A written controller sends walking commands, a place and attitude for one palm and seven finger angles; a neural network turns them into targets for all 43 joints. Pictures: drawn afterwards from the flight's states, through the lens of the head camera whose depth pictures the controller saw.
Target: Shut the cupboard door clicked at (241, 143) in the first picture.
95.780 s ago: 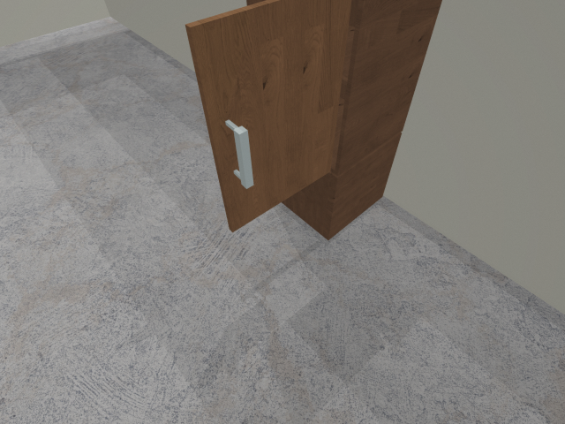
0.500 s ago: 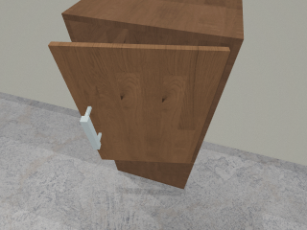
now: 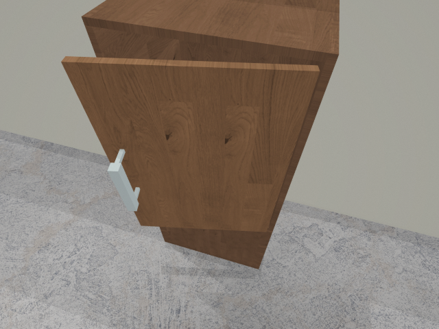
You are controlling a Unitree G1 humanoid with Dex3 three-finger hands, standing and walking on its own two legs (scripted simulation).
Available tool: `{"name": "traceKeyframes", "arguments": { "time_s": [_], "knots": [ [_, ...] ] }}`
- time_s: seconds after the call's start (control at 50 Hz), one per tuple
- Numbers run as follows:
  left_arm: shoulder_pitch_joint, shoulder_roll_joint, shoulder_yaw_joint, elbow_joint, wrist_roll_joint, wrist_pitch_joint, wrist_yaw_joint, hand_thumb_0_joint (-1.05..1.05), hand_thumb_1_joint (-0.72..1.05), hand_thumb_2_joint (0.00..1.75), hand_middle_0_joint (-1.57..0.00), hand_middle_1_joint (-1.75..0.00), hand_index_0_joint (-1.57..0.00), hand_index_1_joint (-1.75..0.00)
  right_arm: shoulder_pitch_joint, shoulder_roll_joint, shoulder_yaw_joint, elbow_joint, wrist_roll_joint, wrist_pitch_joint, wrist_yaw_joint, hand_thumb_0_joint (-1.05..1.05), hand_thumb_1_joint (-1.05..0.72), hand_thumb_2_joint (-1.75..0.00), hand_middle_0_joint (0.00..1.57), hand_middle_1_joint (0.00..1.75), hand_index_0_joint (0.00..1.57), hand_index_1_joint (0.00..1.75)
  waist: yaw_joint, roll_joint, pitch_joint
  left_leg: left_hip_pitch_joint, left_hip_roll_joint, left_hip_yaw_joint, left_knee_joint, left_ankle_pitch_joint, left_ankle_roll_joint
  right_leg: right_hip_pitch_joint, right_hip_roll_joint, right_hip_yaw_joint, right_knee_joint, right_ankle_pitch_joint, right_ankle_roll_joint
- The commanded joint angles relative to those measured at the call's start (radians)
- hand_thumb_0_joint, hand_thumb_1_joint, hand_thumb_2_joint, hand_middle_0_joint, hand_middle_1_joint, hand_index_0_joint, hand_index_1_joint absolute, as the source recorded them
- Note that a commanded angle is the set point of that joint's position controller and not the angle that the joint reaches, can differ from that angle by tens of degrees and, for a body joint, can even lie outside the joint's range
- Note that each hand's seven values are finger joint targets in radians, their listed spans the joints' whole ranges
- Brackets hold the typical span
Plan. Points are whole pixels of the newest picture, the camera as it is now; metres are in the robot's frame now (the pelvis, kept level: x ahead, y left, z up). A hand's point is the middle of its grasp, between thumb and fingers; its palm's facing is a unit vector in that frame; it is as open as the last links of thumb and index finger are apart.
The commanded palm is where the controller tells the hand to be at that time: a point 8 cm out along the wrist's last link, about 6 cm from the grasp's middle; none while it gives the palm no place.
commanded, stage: look again from close up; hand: left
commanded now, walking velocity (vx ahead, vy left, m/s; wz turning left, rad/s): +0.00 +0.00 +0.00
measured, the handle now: (127, 181) +0.43 +0.25 -0.05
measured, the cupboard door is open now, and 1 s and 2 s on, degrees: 13 13 13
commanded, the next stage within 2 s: raise the hand and make a fist in 0.06 s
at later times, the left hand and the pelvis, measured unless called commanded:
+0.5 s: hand (148, 295) +0.18 +0.14 -0.03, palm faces -0.02 -0.99 +0.10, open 6.6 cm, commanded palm +0.11 +0.22 -0.07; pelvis -0.05 +0.01 -0.06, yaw +1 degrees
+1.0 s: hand (124, 323) +0.14 +0.19 -0.08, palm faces +0.01 -1.00 +0.00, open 4.2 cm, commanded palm +0.11 +0.24 -0.06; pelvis -0.07 +0.03 -0.11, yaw +1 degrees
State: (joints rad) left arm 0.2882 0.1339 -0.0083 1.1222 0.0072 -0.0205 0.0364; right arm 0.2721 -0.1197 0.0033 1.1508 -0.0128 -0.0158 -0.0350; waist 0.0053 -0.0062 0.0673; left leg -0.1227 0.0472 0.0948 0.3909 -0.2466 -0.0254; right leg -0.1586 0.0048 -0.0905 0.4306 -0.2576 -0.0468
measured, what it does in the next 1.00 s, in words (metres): lowers itself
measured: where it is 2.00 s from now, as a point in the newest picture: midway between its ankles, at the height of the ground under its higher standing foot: outside the picture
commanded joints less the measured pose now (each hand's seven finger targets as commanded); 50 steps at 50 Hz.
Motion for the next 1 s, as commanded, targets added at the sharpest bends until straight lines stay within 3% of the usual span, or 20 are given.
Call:
{"name": "traceKeyframes", "arguments": {
  "time_s": [0.0, 0.12, 0.14, 0.16, 0.18, 0.2, 0.22, 0.24, 0.28, 0.36, 0.4, 0.46, 0.5, 0.58, 0.62, 0.7, 0.78, 0.86, 0.92, 0.98],
  "knots": [
    [0.082, 0.086, 0.016, -0.024, 0.003, -0.010, 0.006, 0.00, 0.90, 0.90, -0.20, -0.30, -0.20, -0.30, 0.080, -0.062, -0.007, -0.019, 0.000, -0.007, -0.002, 0.00, -0.90, -0.90, 0.20, 0.30, 0.20, 0.30, 0.002, -0.016, 0.022, -0.026, 0.063, -0.062, -0.054, 0.118, 0.038, -0.016, -0.124, 0.134, -0.101, 0.202, 0.000],
    [0.082, 0.084, 0.018, -0.023, 0.002, -0.010, 0.006, 0.00, 0.90, 0.90, -0.20, -0.30, -0.20, -0.30, 0.085, -0.064, -0.008, -0.018, 0.000, -0.010, -0.003, 0.00, -0.90, -0.90, 0.20, 0.30, 0.20, 0.30, 0.004, 0.007, 0.013, -0.030, 0.063, -0.067, -0.054, 0.130, 0.039, -0.008, -0.125, 0.127, -0.095, 0.194, 0.000],
    [0.164, 0.132, 0.023, 0.020, 0.015, -0.033, 0.041, 0.00, 0.90, 0.90, -0.20, -0.30, -0.20, -0.30, -0.052, -0.123, -0.020, -0.086, 0.014, -0.020, 0.009, 0.00, -0.90, -0.90, 0.20, 0.30, 0.20, 0.30, 0.048, -0.023, -0.004, -0.124, 0.062, -0.023, 0.201, 0.085, 0.009, 0.002, -0.204, 0.210, -0.071, 0.723, 0.062],
    [-0.712, 0.616, 0.286, -1.610, -0.159, -0.327, 0.019, 0.00, 0.90, 0.90, -0.20, -0.30, -0.20, -0.30, 0.056, -0.348, -0.036, -0.393, 0.015, -0.228, -0.111, 0.00, -0.90, -0.90, 0.20, 0.30, 0.20, 0.30, -0.136, 0.078, -0.486, 0.258, 0.026, 0.020, 0.118, 0.298, 0.074, 0.003, -0.087, 0.151, 0.028, 0.590, 0.041],
    [-0.092, 0.219, 0.030, -1.287, -0.147, -0.230, 0.040, 0.00, 0.90, 0.90, -0.22, -0.32, -0.22, -0.32, -0.014, -0.207, 0.005, -0.389, 0.032, -0.281, -0.102, 0.00, -0.90, -0.90, 0.20, 0.30, 0.20, 0.30, -0.033, 0.381, -0.542, 0.170, -0.038, 0.011, 0.091, 0.458, 0.087, 0.038, -0.022, 0.101, 0.088, 0.435, 0.011],
    [-0.130, 0.171, 0.043, -1.241, -0.180, -0.168, 0.090, 0.00, 0.90, 0.90, -0.24, -0.34, -0.24, -0.34, -0.047, -0.225, -0.012, -0.337, 0.042, -0.301, -0.086, 0.00, -0.90, -0.90, 0.20, 0.30, 0.20, 0.30, -0.010, 0.299, -0.462, 0.144, -0.012, -0.028, 0.095, 0.452, 0.041, -0.001, -0.015, 0.044, 0.073, 0.287, 0.015],
    [0.126, -0.080, -0.076, -0.919, -0.169, -0.043, 0.082, 0.00, 0.90, 0.90, -0.25, -0.36, -0.25, -0.36, -0.058, -0.185, -0.012, -0.314, 0.067, -0.307, -0.065, 0.00, -0.90, -0.90, 0.20, 0.30, 0.20, 0.30, -0.030, 0.122, -0.253, -0.017, -0.003, -0.047, 0.067, 0.347, 0.053, -0.078, -0.025, 0.014, 0.063, 0.205, 0.032],
    [-0.026, -0.072, -0.129, -1.111, -0.200, -0.076, 0.074, 0.00, 0.90, 0.90, -0.27, -0.38, -0.27, -0.38, -0.045, -0.229, -0.024, -0.382, 0.078, -0.326, -0.060, 0.00, -0.90, -0.90, 0.20, 0.30, 0.20, 0.30, -0.059, 0.052, -0.098, -0.087, -0.009, -0.087, 0.086, 0.195, 0.056, -0.147, -0.035, 0.020, 0.054, 0.161, 0.045],
    [-0.029, -0.036, -0.089, -1.025, -0.175, -0.177, 0.049, 0.00, 0.90, 0.90, -0.31, -0.42, -0.31, -0.42, -0.050, -0.258, -0.051, -0.430, 0.047, -0.359, -0.052, 0.00, -0.90, -0.90, 0.20, 0.30, 0.20, 0.30, -0.090, -0.160, 0.024, -0.228, -0.035, -0.108, 0.169, 0.023, 0.060, -0.337, -0.039, 0.014, 0.071, -0.026, 0.060],
    [0.285, -0.050, 0.020, -0.812, -0.211, -0.431, -0.104, 0.00, 0.90, 0.90, -0.38, -0.50, -0.38, -0.50, -0.079, -0.236, -0.088, -0.543, 0.012, -0.386, 0.000, 0.00, -0.90, -0.90, 0.20, 0.30, 0.20, 0.30, 0.035, -0.421, -0.085, -0.523, -0.069, -0.114, 0.373, -0.074, 0.025, -0.433, -0.056, 0.072, 0.234, -0.184, 0.053],
    [0.405, 0.034, 0.146, -0.794, -0.249, -0.566, -0.224, 0.00, 0.90, 0.90, -0.42, -0.54, -0.42, -0.54, -0.096, -0.236, -0.105, -0.585, 0.014, -0.356, 0.039, 0.00, -0.90, -0.90, 0.20, 0.30, 0.20, 0.30, 0.101, -0.327, -0.226, -0.606, -0.085, -0.095, 0.452, -0.030, 0.002, -0.342, -0.069, 0.107, 0.366, -0.001, 0.035],
    [0.313, 0.127, 0.219, -0.915, -0.236, -0.703, -0.324, 0.00, 0.90, 0.90, -0.47, -0.60, -0.47, -0.60, -0.161, -0.227, -0.114, -0.678, 0.008, -0.313, 0.063, 0.00, -0.90, -0.90, 0.20, 0.30, 0.20, 0.30, 0.113, -0.038, -0.330, -0.706, -0.102, -0.048, 0.588, -0.014, 0.007, -0.410, -0.076, 0.138, 0.524, 0.070, 0.010],
    [0.220, 0.190, 0.227, -1.044, -0.205, -0.678, -0.296, 0.00, 0.90, 0.90, -0.51, -0.64, -0.51, -0.64, -0.183, -0.228, -0.112, -0.730, 0.008, -0.279, 0.064, 0.00, -0.90, -0.90, 0.20, 0.30, 0.20, 0.30, 0.114, 0.133, -0.312, -0.733, -0.097, -0.042, 0.610, -0.074, 0.024, -0.502, -0.061, 0.151, 0.544, -0.092, -0.008],
    [0.046, 0.137, 0.131, -1.433, -0.219, -0.687, -0.217, 0.00, 0.90, 0.90, -0.58, -0.72, -0.58, -0.72, -0.175, -0.221, -0.095, -0.810, 0.012, -0.261, 0.053, 0.00, -0.90, -0.90, 0.20, 0.30, 0.20, 0.30, 0.035, 0.213, -0.426, -0.679, -0.067, -0.083, 0.663, -0.148, 0.050, -0.644, -0.029, 0.121, 0.580, -0.206, 0.002],
    [-0.060, 0.135, 0.089, -1.615, -0.234, -0.724, -0.204, 0.00, 0.90, 0.90, -0.62, -0.76, -0.62, -0.76, -0.148, -0.230, -0.090, -0.800, 0.004, -0.267, 0.031, 0.00, -0.90, -0.90, 0.20, 0.30, 0.20, 0.30, -0.021, 0.180, -0.495, -0.659, -0.050, -0.122, 0.707, -0.147, 0.059, -0.701, -0.012, 0.107, 0.611, -0.197, 0.007],
    [-0.060, 0.055, -0.060, -1.551, -0.247, -0.683, -0.275, 0.00, 0.90, 0.90, -0.69, -0.84, -0.69, -0.84, -0.112, -0.251, -0.063, -0.780, 0.010, -0.288, -0.002, 0.00, -0.90, -0.90, 0.20, 0.30, 0.20, 0.30, -0.104, 0.059, -0.416, -0.746, -0.039, -0.157, 0.766, -0.220, 0.066, -0.785, 0.005, 0.093, 0.610, -0.271, 0.015],
    [0.156, 0.105, 0.003, -1.311, -0.224, -0.437, -0.324, 0.00, 0.90, 0.90, -0.77, -0.92, -0.77, -0.92, -0.098, -0.253, -0.068, -0.801, 0.046, -0.251, -0.023, 0.00, -0.90, -0.90, 0.20, 0.30, 0.20, 0.30, -0.048, -0.105, -0.376, -0.859, -0.045, -0.152, 0.725, -0.328, 0.055, -0.715, -0.013, 0.109, 0.535, -0.429, 0.033],
    [0.200, 0.193, 0.168, -1.385, -0.239, -0.227, -0.269, 0.00, 0.90, 0.90, -0.84, -1.00, -0.84, -1.00, -0.153, -0.223, -0.060, -0.874, 0.062, -0.190, -0.030, 0.00, -0.90, -0.90, 0.20, 0.30, 0.20, 0.30, 0.062, -0.066, -0.480, -0.809, -0.069, -0.123, 0.646, -0.250, 0.047, -0.543, -0.027, 0.111, 0.523, -0.386, 0.033],
    [0.155, 0.191, 0.231, -1.540, -0.264, -0.281, -0.153, 0.00, 0.90, 0.90, -0.90, -1.06, -0.90, -1.06, -0.147, -0.193, -0.049, -0.871, 0.048, -0.190, -0.038, 0.00, -0.90, -0.90, 0.20, 0.30, 0.20, 0.30, 0.082, -0.003, -0.515, -0.749, -0.056, -0.130, 0.631, -0.160, 0.045, -0.527, -0.013, 0.069, 0.564, -0.253, 0.024],
    [0.138, 0.161, 0.187, -1.561, -0.251, -0.432, -0.103, 0.00, 0.90, 0.90, -0.95, -1.12, -0.95, -1.12, -0.104, -0.188, -0.045, -0.821, 0.027, -0.217, -0.028, 0.00, -0.90, -0.90, 0.20, 0.30, 0.20, 0.30, 0.044, 0.030, -0.463, -0.721, -0.044, -0.139, 0.639, -0.108, 0.038, -0.607, -0.002, 0.035, 0.606, -0.168, 0.016]
  ]
}}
